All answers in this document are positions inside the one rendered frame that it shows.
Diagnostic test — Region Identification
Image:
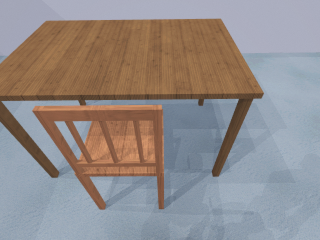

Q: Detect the table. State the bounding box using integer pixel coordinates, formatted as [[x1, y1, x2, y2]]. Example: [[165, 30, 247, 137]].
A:
[[0, 18, 264, 178]]

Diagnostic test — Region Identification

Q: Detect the chair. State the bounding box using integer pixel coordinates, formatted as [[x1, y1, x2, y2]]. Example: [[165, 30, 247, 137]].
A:
[[32, 105, 164, 210]]

